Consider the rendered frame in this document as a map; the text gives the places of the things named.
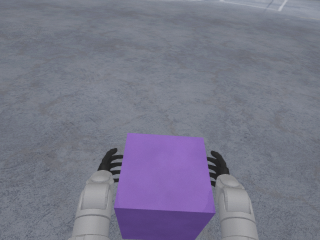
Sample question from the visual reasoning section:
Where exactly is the right robot forearm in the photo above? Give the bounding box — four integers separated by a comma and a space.
215, 174, 259, 240

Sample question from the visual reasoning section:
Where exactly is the right robot hand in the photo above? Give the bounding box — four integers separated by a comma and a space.
206, 150, 230, 187

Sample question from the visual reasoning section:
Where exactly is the left robot forearm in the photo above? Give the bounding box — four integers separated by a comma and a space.
67, 170, 114, 240

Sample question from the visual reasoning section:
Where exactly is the left robot hand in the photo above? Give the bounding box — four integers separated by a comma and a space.
97, 148, 123, 183

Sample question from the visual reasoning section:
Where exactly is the carton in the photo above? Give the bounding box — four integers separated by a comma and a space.
114, 133, 216, 240

